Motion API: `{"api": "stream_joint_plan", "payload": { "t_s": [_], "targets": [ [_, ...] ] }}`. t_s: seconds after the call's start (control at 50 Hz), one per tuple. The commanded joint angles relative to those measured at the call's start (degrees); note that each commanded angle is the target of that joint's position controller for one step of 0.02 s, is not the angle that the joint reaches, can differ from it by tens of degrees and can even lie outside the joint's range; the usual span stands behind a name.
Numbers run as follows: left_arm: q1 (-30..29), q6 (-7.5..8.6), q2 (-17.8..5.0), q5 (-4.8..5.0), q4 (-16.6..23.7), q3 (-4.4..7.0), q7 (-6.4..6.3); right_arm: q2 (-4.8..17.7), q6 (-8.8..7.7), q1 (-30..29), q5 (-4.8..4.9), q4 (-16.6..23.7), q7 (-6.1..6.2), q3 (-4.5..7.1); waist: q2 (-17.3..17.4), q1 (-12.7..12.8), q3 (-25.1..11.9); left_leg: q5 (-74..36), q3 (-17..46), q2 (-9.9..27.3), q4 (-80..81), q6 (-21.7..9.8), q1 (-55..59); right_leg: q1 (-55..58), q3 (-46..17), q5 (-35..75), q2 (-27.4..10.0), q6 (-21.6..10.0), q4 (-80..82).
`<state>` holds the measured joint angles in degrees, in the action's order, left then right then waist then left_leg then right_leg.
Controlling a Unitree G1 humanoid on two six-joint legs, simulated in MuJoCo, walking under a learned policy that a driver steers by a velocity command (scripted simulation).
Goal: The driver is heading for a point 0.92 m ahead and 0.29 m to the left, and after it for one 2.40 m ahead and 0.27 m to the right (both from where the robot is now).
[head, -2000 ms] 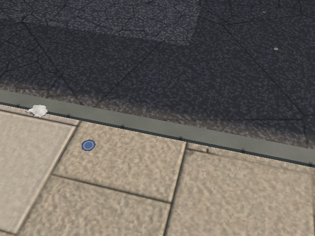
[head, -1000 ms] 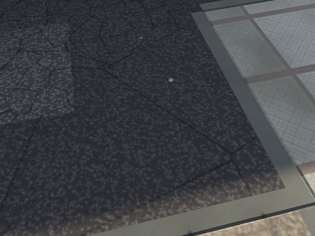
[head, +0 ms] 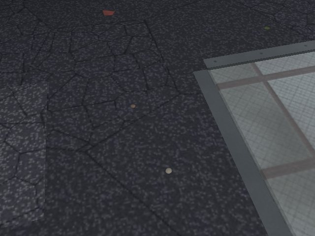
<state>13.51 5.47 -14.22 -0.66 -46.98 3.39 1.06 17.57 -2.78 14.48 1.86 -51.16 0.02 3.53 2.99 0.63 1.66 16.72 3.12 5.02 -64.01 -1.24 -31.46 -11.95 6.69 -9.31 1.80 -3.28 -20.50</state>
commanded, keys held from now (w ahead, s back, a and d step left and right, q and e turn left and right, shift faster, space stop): w+q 0.66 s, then w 0.34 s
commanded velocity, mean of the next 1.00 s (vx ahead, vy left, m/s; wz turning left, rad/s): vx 0.50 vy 0.00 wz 0.44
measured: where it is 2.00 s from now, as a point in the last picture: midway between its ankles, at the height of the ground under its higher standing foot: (101, 132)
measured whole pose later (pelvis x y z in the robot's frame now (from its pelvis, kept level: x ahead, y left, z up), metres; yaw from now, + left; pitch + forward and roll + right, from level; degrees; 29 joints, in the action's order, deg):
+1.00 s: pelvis +0.57 +0.11 +0.00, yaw +28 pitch +1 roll -1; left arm 14.9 5.8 -14.8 -0.4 -47.2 3.0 1.6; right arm 16.5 -3.0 15.8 0.7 -42.4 0.3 3.5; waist 2.4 1.2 0.8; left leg 19.5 3.0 1.4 -64.3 -1.9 -28.5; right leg -15.1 1.0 -10.0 2.8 -2.8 -23.8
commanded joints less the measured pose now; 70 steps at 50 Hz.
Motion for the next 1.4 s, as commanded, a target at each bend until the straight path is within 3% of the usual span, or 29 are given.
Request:
{"api": "stream_joint_plan", "payload": {
  "t_s": [0.02, 0.14, 0.24, 0.3, 0.34, 0.36, 0.38, 0.4, 0.42, 0.44, 0.48, 0.54, 0.64, 0.74, 0.8, 0.82, 0.84, 0.86, 0.88, 0.92, 0.94, 1.1, 1.24, 1.28, 1.32, 1.34, 1.36, 1.38, 1.4],
  "targets": [
    [-2.33, 1.69, -6.92, -0.47, 2.13, 1.73, -0.43, 2.33, 0.91, 1.81, -0.22, 2.99, 0.37, 1.01, -6.81, -1.63, -0.14, -6.80, 3.80, 3.28, 2.14, 1.02, -5.92, 1.89, -9.74, 8.25, -16.45, -8.18, 14.15],
    [0.34, 1.00, -9.14, -0.04, -0.05, 2.23, -1.82, 0.40, 0.10, -8.10, -0.88, 6.60, -1.46, 0.28, -5.00, 1.61, 2.36, -22.28, -1.21, 1.79, 21.06, 0.80, -5.83, 5.50, 0.99, 12.73, -14.67, -5.87, 15.10],
    [4.72, -1.32, -10.92, 1.24, -2.36, 3.03, -2.17, 0.37, 0.17, -14.85, -0.74, 11.30, -3.19, -0.05, -4.79, 3.48, 4.09, -15.61, -4.72, 0.28, 27.73, -1.72, -9.85, 17.61, 3.60, 21.96, -18.37, -5.05, 9.81],
    [2.81, -2.78, -13.20, 1.73, -1.72, 3.67, -2.83, 3.18, 0.54, -10.10, -0.57, 12.03, -3.75, 1.45, -7.97, -0.80, -0.80, -6.62, -9.58, -4.96, 27.59, -4.91, 0.01, 20.17, 5.75, 48.80, -18.56, -3.08, -2.03],
    [1.29, -3.33, -13.29, 1.83, -1.03, 3.39, -3.24, 8.91, 0.79, 5.75, -0.25, 8.50, -2.74, 4.73, -6.23, -9.56, -9.15, -9.38, -8.41, -8.60, 33.09, -8.93, 23.66, 10.87, 7.58, 46.83, -15.07, 0.23, -24.70],
    [3.60, -2.52, -8.12, -0.04, 0.79, 1.84, -3.03, 14.78, 1.39, 10.95, -0.22, 7.28, -1.33, 6.37, 4.92, -8.57, -13.95, -8.65, 12.15, 3.46, 34.16, -14.32, 41.72, -8.77, 7.55, 13.23, -9.71, 3.33, -44.34],
    [5.45, -0.12, -3.87, 0.16, 3.25, 0.05, -2.11, 16.80, 0.52, 8.42, -0.47, 9.35, -1.67, 6.05, 11.21, -4.29, -21.53, -0.89, 44.56, 14.57, 44.10, -25.20, 54.10, -26.91, -4.93, -25.40, 2.11, 5.34, -59.70],
    [-1.40, 1.93, -8.98, 2.39, 4.31, 1.18, -1.09, 11.46, -0.08, 8.86, -0.87, 9.59, -1.94, 4.53, 3.79, -7.93, -19.60, -0.08, 40.66, 13.45, 47.27, -21.95, 53.83, -33.49, -12.70, -22.65, -1.57, 3.85, -61.14],
    [-4.31, 3.01, -9.29, 3.39, 5.35, 1.14, -0.71, 8.94, -0.66, 6.73, -0.85, 9.53, -1.86, 3.90, 2.04, -7.06, -12.41, -3.23, 31.52, 11.34, 47.17, -19.53, 46.86, -35.15, -11.88, -17.73, -4.12, 2.42, -57.61],
    [-4.35, 3.37, -8.66, 2.26, 4.68, 1.15, -1.13, 7.44, -0.96, 2.73, -0.70, 10.13, -1.83, 3.46, -2.92, -4.06, -7.91, -8.49, 25.06, 8.52, 47.33, -17.27, 37.97, -32.15, -11.63, -13.75, -6.67, 2.27, -51.76],
    [-3.08, 2.18, -9.75, 0.51, 3.95, 2.04, -1.39, 4.67, -1.03, -1.93, -1.51, 12.04, -1.34, 2.43, -1.71, -0.50, -4.83, -17.49, 18.80, 5.53, 49.50, -16.06, 26.88, -24.73, -11.67, -9.81, -8.76, 3.29, -45.38],
    [-3.69, 0.52, -7.55, -0.19, 4.84, 1.65, -1.52, 6.85, -1.23, -1.09, -1.25, 12.28, -0.37, 3.00, -1.44, 0.37, -3.51, -23.92, 14.52, 3.90, 51.39, -16.41, 20.27, -22.59, -9.96, -5.87, -8.17, 6.12, -37.18],
    [-14.27, 0.68, -5.03, 0.29, 8.07, 0.37, -0.89, 8.25, -0.41, 2.63, -0.71, 11.65, 0.88, 3.51, 1.31, -3.72, -1.54, -16.16, 10.10, -0.72, 50.54, -11.86, 15.59, -17.48, -8.65, 12.87, -3.71, 7.55, -15.09],
    [-16.15, 1.78, -7.72, 0.95, 9.07, 0.92, 0.49, 6.58, -0.06, 6.64, -0.66, 9.64, 1.07, 3.01, 3.00, -4.67, -1.57, -11.33, 15.69, 3.69, 45.33, -10.34, 23.39, -15.89, -10.45, 12.83, -3.46, 5.08, -8.27],
    [-8.63, 2.53, -9.84, 0.51, 7.13, 2.07, 0.43, 5.99, 0.28, 5.80, -1.14, 9.63, 1.02, 2.74, 4.40, -0.28, -3.48, -22.15, 16.17, 2.81, 37.29, -8.27, 26.01, -6.81, -7.92, 7.18, -2.13, 1.30, -5.12],
    [-1.60, 2.82, -11.99, -0.29, 5.98, 2.84, 0.18, 3.82, 0.19, 5.60, -1.53, 10.28, 0.80, 1.81, 2.21, 3.00, -9.69, -22.75, 13.32, -0.27, 26.26, -6.48, 22.86, 4.80, -11.83, 7.69, -6.63, -1.72, -6.75],
    [6.33, 2.65, -16.87, -1.01, 4.70, 4.09, 0.07, 0.96, -0.32, 11.86, -1.12, 10.92, 0.90, 0.83, -9.35, 2.84, -18.70, -9.62, 7.08, -7.51, 6.63, -2.22, 6.57, 25.40, -30.99, 2.47, -18.10, -9.66, -6.50],
    [10.60, 1.93, -16.00, 0.57, 1.96, 4.24, 0.77, 1.23, -0.85, 14.83, -0.14, 10.57, 0.92, 0.44, -21.84, 2.98, -20.79, 16.22, 5.83, -10.61, -6.23, -0.24, -7.06, 31.86, -51.79, -13.12, -24.55, -14.49, 2.51],
    [8.01, 1.74, -11.53, 1.73, 2.72, 2.86, 0.84, 6.17, -1.07, 9.95, 0.40, 10.85, 0.82, 1.47, -13.99, 4.17, -12.73, 13.95, 8.38, -7.42, -11.05, -0.60, -12.98, 26.80, -49.48, -22.55, -23.29, -12.29, 4.63],
    [1.64, 0.83, -8.57, 0.52, 3.71, 1.62, 0.59, 6.25, -1.30, 0.41, -0.88, 13.16, 0.65, 1.46, -6.26, 3.01, -2.64, 5.79, 4.20, -2.90, -7.59, -1.02, -12.51, 12.26, -34.97, -13.78, -18.61, -9.57, 6.40],
    [0.02, 0.85, -7.24, 0.09, 3.76, 1.08, 0.47, 5.69, -1.34, -0.16, -1.49, 13.32, 0.51, 1.68, -6.81, 1.47, -1.50, 2.95, 3.88, -0.78, -3.71, -1.09, -10.12, 8.19, -31.01, -8.23, -16.74, -9.04, 7.44],
    [3.13, 0.57, -10.38, 1.31, 0.91, 1.60, -0.53, 0.46, -1.43, -6.89, -1.63, 15.17, -0.15, -0.05, -7.08, 1.91, -0.81, -12.91, -0.65, 0.96, 20.11, 1.59, -6.08, 4.64, -15.81, 10.53, -12.80, -9.00, 12.58],
    [9.51, -1.20, -11.55, 2.08, -2.69, 1.64, -0.81, 0.94, -2.29, -16.95, -0.67, 18.28, -1.88, -0.23, -7.35, 4.64, 1.79, -16.88, -2.41, -2.00, 33.38, 0.21, -3.02, 11.20, -13.83, 13.37, -15.24, -7.07, 9.38],
    [9.13, -1.86, -12.57, 2.12, -3.12, 1.97, -1.10, 2.31, -2.55, -15.51, -0.76, 18.26, -2.23, 0.25, -8.09, 2.77, 0.81, -13.15, -2.97, -2.98, 35.40, -1.42, 0.45, 13.89, -13.79, 19.96, -16.27, -5.98, 6.01],
    [7.99, -2.27, -12.17, 2.21, -2.96, 1.63, -1.27, 6.02, -2.73, -3.78, -1.37, 15.04, -1.67, 2.30, -7.18, -3.97, -6.40, -14.00, -4.48, -4.95, 38.24, -4.18, 19.54, 10.11, -11.36, 33.16, -12.62, -3.70, -7.77],
    [6.95, -2.01, -9.52, 1.03, -1.26, 0.45, -1.27, 10.00, -2.63, 7.00, -2.29, 13.14, -0.96, 3.57, -3.01, -8.48, -14.97, -16.17, 4.61, 4.19, 35.25, -7.75, 37.54, -1.20, -9.46, 21.37, -9.49, -1.57, -23.69],
    [14.21, -0.92, -2.66, 0.90, -0.38, -1.65, -1.04, 14.33, -2.04, 10.39, -2.43, 12.07, -0.87, 4.43, 12.09, -5.62, -22.93, -7.27, 29.27, 18.69, 39.03, -15.95, 56.56, -23.65, -6.85, -16.13, -0.14, 2.22, -44.29],
    [11.82, -0.12, -7.94, 2.21, -1.38, -0.38, -0.85, 8.97, -1.78, 11.54, -2.05, 11.99, -0.79, 3.14, 8.79, -7.89, -23.04, 0.80, 35.59, 18.81, 43.78, -15.56, 54.32, -29.50, -14.07, -23.96, -1.48, 2.03, -51.85],
    [6.70, 0.20, -11.04, 3.45, 0.42, 0.70, -0.71, 6.91, -1.87, 8.05, -1.91, 11.85, -0.61, 2.29, 5.92, -7.55, -13.95, 0.13, 26.94, 16.77, 45.35, -13.07, 47.21, -32.90, -13.88, -19.58, -3.99, 1.70, -53.44]
  ]
}}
